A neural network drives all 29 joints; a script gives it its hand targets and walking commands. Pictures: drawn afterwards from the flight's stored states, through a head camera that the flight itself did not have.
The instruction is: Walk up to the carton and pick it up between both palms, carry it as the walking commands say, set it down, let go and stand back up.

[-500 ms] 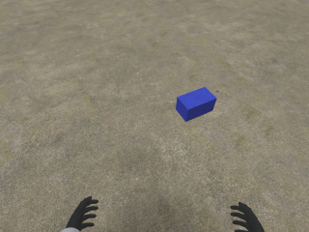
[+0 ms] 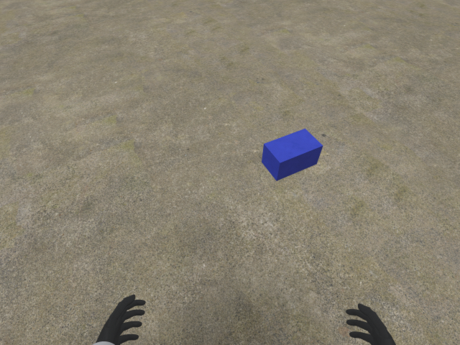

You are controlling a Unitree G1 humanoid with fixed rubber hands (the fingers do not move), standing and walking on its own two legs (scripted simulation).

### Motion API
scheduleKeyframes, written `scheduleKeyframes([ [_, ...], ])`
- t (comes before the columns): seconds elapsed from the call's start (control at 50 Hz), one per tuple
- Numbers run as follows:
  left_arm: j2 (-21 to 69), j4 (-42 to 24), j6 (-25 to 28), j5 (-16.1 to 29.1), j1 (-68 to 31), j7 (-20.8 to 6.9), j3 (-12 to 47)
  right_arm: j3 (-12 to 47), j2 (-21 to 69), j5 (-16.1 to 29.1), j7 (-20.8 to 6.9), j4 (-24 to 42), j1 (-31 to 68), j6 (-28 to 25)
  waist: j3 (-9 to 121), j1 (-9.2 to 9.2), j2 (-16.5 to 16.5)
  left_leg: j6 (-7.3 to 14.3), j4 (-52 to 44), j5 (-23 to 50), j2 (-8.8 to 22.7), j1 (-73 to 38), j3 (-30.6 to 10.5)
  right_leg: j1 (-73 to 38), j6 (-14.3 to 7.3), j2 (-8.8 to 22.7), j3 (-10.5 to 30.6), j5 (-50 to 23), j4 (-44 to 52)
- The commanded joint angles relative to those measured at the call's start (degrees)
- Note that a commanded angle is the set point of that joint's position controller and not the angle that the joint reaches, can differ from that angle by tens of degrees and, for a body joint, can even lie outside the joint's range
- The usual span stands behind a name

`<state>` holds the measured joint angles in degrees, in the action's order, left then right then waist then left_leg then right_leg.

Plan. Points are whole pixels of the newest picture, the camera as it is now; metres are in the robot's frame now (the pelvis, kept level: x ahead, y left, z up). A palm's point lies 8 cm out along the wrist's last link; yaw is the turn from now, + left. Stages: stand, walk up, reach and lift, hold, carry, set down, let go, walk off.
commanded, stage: stand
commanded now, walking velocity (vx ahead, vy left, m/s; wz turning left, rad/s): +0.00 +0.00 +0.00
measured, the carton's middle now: (291, 154) +1.18 -0.29 -0.67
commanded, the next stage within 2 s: walk up in 0.36 s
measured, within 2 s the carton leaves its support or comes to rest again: neither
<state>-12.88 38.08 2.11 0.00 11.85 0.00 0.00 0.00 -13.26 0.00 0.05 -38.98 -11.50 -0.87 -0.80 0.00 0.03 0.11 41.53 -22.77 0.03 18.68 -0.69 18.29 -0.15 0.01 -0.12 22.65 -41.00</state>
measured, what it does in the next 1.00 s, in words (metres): walks ahead: right foot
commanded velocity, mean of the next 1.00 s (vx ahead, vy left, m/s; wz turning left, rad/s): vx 0.24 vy -0.02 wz -0.11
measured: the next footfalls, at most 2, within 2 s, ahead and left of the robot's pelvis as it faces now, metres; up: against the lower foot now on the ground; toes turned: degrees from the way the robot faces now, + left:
right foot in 0.86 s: +0.05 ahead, -0.13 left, +0.00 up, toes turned -7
left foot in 1.32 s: +0.40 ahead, +0.04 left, +0.00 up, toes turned +0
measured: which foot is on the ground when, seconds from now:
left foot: down 0.00-0.84, up 0.86-1.00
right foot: down 0.00-0.62, up 0.64-0.84, down 0.86-1.00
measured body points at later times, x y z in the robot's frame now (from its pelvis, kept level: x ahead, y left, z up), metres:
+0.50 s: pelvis +0.00 +0.00 +0.00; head +0.01 +0.00 +0.45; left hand +0.14 +0.24 -0.11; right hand +0.13 -0.25 -0.11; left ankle -0.01 +0.12 -0.72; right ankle -0.01 -0.12 -0.72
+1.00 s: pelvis +0.08 -0.07 +0.00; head +0.10 -0.10 +0.45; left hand +0.14 +0.18 -0.12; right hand +0.15 -0.32 -0.14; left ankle +0.03 +0.10 -0.64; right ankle +0.01 -0.13 -0.72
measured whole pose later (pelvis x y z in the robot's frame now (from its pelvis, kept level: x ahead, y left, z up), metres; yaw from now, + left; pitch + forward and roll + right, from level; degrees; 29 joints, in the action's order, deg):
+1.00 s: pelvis +0.08 -0.07 +0.00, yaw -5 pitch +2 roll +3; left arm -13.3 47.8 3.5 0.0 20.9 -1.8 0.0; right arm 0.0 -13.7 0.0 -1.3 -45.8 -13.8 -0.1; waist -0.7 -0.9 -0.6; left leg -1.2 64.9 -23.7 3.1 27.3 0.6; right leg 15.8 -4.4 -1.2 -2.1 26.3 -39.7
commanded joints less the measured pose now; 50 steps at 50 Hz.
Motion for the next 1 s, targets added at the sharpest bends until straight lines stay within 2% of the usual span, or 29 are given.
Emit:
scheduleKeyframes([
  [0.0, -15.42, -2.23, 1.86, -1.63, -3.86, 0.85, -6.07, -5.31, -15.57, -1.86, 0.91, 2.44, 3.48, -3.05, 4.02, 0.05, 1.39, 4.14, -5.81, 17.57, 4.74, -1.53, -4.04, -1.93, -4.39, 4.98, 4.72, -17.71, 5.52],
  [0.52, -16.19, 1.83, 1.95, -1.27, -4.23, 0.97, -5.89, -5.04, -16.13, -1.37, 1.04, -1.81, 3.36, -3.0, 4.12, 0.03, 1.51, 4.27, -6.87, 19.93, 5.27, -2.85, -4.9, -2.74, -4.43, 5.44, 5.38, -20.26, 6.42],
  [0.54, -11.5, 2.63, -1.39, -1.51, 1.55, -1.01, -4.24, -4.42, -11.58, -1.41, -0.07, -5.38, -9.45, -0.49, 7.75, 1.65, 0.81, 4.9, -14.09, -15.44, 9.35, -2.64, -14.64, -0.75, -4.21, 4.73, 4.38, 19.43, 8.14],
  [0.56, -8.68, 0.19, -3.02, -1.33, -3.39, -2.5, -2.87, -4.94, -14.5, -1.94, 0.09, -1.81, -3.68, 0.82, 1.0, 2.58, -5.02, 5.85, -22.6, -30.55, 14.34, -9.33, -18.2, 16.97, -3.56, 0.72, 5.48, 20.77, 2.81],
  [0.58, -6.82, -1.91, -3.37, -1.63, -6.5, -3.06, -2.74, -5.46, -16.6, -2.53, 0.65, -2.04, -4.61, 1.08, -1.18, 3.7, -15.16, 7.71, -32.33, -30.37, 22.92, -12.09, -25.94, 22.72, -1.22, -0.65, -1.32, 7.42, -12.68],
  [0.6, -7.18, -2.32, -3.12, -2.46, -8.25, -3.26, -2.84, -5.66, -16.46, -2.76, 0.98, -2.52, -5.69, 0.82, -3.18, 4.65, -13.4, 9.62, -34.49, -28.74, 27.56, -12.63, -28.34, 26.23, -0.11, 3.1, 0.11, 5.32, -18.67],
  [0.62, -7.62, -2.02, -2.89, -2.82, -9.18, -3.59, -2.88, -5.63, -16.51, -2.82, 1.3, -3.36, -7.82, 0.25, -4.09, 5.46, -9.78, 10.03, -35.55, -29.06, 28.33, -12.98, -27.96, 26.95, -0.05, 4.24, 1.8, 4.41, -19.46],
  [0.64, -8.17, -1.42, -2.59, -2.78, -8.17, -3.86, -3.3, -5.76, -16.92, -2.55, 1.55, -4.32, -9.2, -0.12, -4.02, 5.72, -7.61, 9.68, -35.44, -27.07, 28.21, -13.74, -26.99, 26.36, 0.13, 4.54, 2.1, 3.64, -20.13],
  [0.66, -8.66, -1.35, -2.35, -2.46, -7.91, -4.05, -3.47, -5.76, -17.17, -2.34, 1.56, -4.47, -8.85, -0.35, -4.3, 5.4, -6.06, 9.59, -34.94, -24.05, 27.47, -12.29, -25.47, 23.44, 0.33, 4.82, 2.1, 3.23, -17.82],
  [0.68, -8.5, -1.28, -2.18, -2.12, -6.92, -4.22, -3.32, -5.59, -16.94, -2.3, 1.31, -3.86, -6.94, -0.49, -4.86, 4.39, -5.86, 9.14, -34.48, -19.86, 26.04, -8.25, -22.89, 18.14, 0.3, 4.6, 1.68, 3.48, -13.26],
  [0.7, -8.02, -0.63, -2.09, -1.69, -4.56, -4.26, -3.15, -5.29, -16.59, -2.38, 0.85, -2.88, -3.32, -0.57, -5.26, 2.53, -6.91, 8.33, -33.85, -16.06, 24.04, -2.83, -18.76, 10.73, 0.11, 4.17, 0.74, 4.83, -8.16],
  [0.72, -7.6, 0.62, -2.02, -1.21, -0.76, -4.22, -3.11, -5.15, -16.33, -2.42, 0.34, -1.95, 0.96, -0.58, -5.09, 0.01, -9.17, 7.15, -32.92, -13.56, 21.67, 2.72, -13.76, 1.83, -0.43, 3.46, -0.43, 5.82, -3.18],
  [0.74, -7.27, 2.9, -1.76, -0.86, 4.77, -4.0, -3.24, -5.22, -16.0, -2.4, -0.12, -1.34, 5.18, -0.4, -3.81, -3.48, -10.12, 5.67, -29.47, -14.29, 18.47, 8.03, -7.83, -8.5, -0.74, 2.02, -2.82, 2.72, 2.7],
  [0.76, -7.74, 6.56, -1.14, -0.92, 12.2, -3.38, -3.67, -5.12, -14.5, -2.34, -0.56, -1.04, 7.88, -0.13, -1.64, -7.43, -6.6, 4.24, -20.32, -17.11, 14.68, 11.61, -3.37, -17.53, -0.51, -0.66, -5.58, -1.24, 7.87],
  [0.78, -11.68, 9.86, -0.12, -2.03, 19.61, -2.46, -4.89, -4.13, -9.8, -2.16, -1.19, -0.61, 7.22, -0.12, -0.6, -10.84, 9.51, 1.91, 3.24, -13.96, 7.81, 18.29, 3.13, -24.52, -2.33, 5.17, 8.48, 6.12, 18.05],
  [0.8, -17.37, 11.74, 0.71, -2.78, 24.67, -1.31, -5.82, -2.75, -5.28, -2.35, -1.51, 2.76, 6.78, -0.86, -0.63, -11.2, 25.89, -0.73, 24.07, -13.88, 0.19, 28.54, 4.49, -24.76, -3.47, 18.31, 35.26, 11.97, 29.11],
  [0.82, -18.24, 10.67, 0.8, -2.07, 22.83, -0.84, -5.72, -2.52, -5.42, -2.9, -1.36, 1.62, 5.79, -0.76, -1.29, -8.28, 20.39, 0.12, 27.29, -12.35, 1.49, 29.35, -0.47, -21.2, -4.89, 23.02, 45.18, 13.7, 32.66],
  [0.84, -17.7, 8.33, 1.4, -2.31, 19.85, -0.76, -5.37, -2.86, -6.72, -2.64, -1.71, -0.1, 5.46, -0.28, -2.72, -6.68, 9.57, 0.18, 30.16, -4.81, 2.22, 28.85, -2.74, -19.35, -3.21, 23.83, 45.32, 11.92, 32.82],
  [0.86, -15.81, 9.18, 1.84, -2.02, 19.54, -0.04, -5.0, -3.37, -7.68, -2.49, -2.21, -0.47, 7.89, -0.25, -3.72, -7.25, 5.61, -0.22, 30.67, 1.02, 3.01, 28.17, -4.78, -18.05, -1.84, 20.96, 42.96, 2.46, 31.76],
  [0.88, -12.52, 9.88, 2.52, -2.04, 17.02, 0.38, -4.14, -3.34, -6.81, -2.44, -2.58, -1.25, 6.78, -0.59, -2.97, -5.41, 4.67, -0.92, 29.73, 4.79, 4.06, 26.28, -3.48, -18.73, -2.25, 18.72, 36.62, -13.02, 28.71],
  [0.9, -10.62, 10.54, 2.78, -2.02, 16.61, 0.46, -4.06, -3.26, -6.2, -2.27, -2.58, -1.92, 5.19, -0.71, -0.12, -4.52, 4.92, -0.95, 28.56, 4.55, 4.08, 24.95, -1.87, -21.02, -1.74, 17.12, 30.08, -27.56, 25.06],
  [0.92, -9.82, 10.98, 2.89, -1.86, 17.91, 0.5, -4.19, -3.21, -5.94, -1.93, -2.55, -2.05, 4.1, -0.48, 2.52, -4.35, 6.02, -1.21, 28.34, 3.71, 3.71, 24.64, -0.93, -23.77, -1.69, 16.43, 26.42, -38.47, 21.82],
  [0.94, -9.48, 11.59, 2.96, -1.66, 20.21, 0.61, -4.3, -3.16, -5.51, -1.91, -2.64, -1.47, 4.96, -0.29, 3.61, -5.04, 7.63, -1.44, 28.53, 2.21, 2.92, 24.72, -0.05, -25.39, -1.93, 16.16, 25.14, -47.36, 19.75],
  [0.98, -9.22, 12.99, 3.06, -1.46, 23.6, 0.91, -4.32, -3.05, -5.0, -1.81, -2.75, -0.69, 7.56, 0.13, 3.54, -6.11, 8.73, -1.46, 26.87, 1.72, 2.17, 26.31, 0.96, -27.82, -1.65, 15.77, 23.39, -54.9, 18.28],
])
